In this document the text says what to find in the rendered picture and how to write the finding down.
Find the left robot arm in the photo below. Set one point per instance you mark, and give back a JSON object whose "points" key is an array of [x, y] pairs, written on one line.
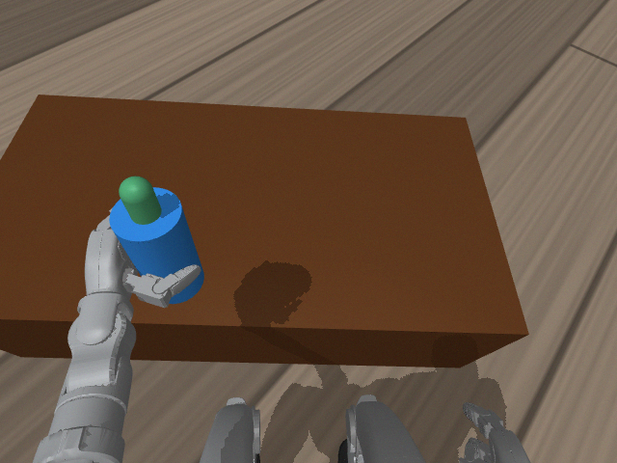
{"points": [[88, 419]]}

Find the right robot hand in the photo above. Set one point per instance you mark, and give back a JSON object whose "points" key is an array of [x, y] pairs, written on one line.
{"points": [[504, 446]]}

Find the left robot hand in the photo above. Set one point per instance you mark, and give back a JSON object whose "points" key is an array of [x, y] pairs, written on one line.
{"points": [[109, 268]]}

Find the bottle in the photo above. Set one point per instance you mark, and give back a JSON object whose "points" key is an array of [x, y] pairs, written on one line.
{"points": [[150, 224]]}

